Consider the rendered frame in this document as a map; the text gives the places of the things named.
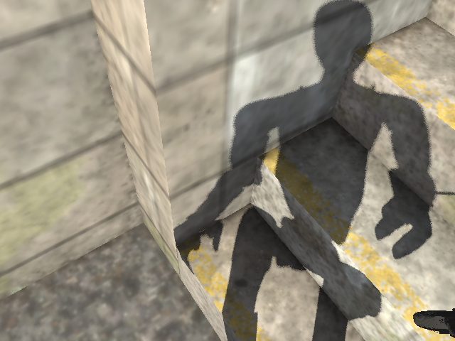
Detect right robot hand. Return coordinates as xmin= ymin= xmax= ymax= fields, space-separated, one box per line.
xmin=413 ymin=308 xmax=455 ymax=338

